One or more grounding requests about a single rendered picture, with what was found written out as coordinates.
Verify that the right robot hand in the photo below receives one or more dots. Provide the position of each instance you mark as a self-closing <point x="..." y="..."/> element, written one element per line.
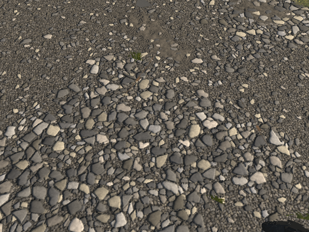
<point x="283" y="226"/>

